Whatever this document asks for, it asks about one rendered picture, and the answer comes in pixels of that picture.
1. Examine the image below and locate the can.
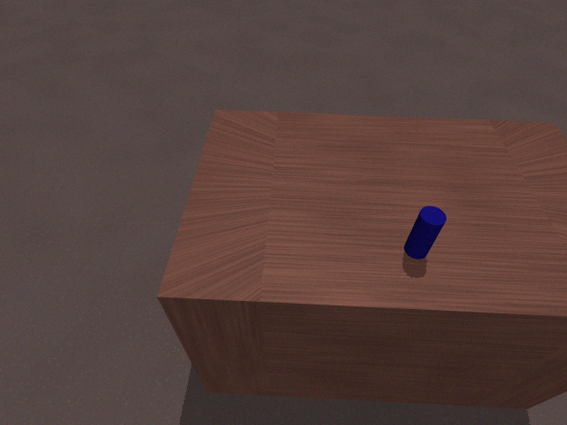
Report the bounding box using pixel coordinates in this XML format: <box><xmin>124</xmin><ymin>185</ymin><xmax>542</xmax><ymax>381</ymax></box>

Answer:
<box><xmin>404</xmin><ymin>206</ymin><xmax>447</xmax><ymax>259</ymax></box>

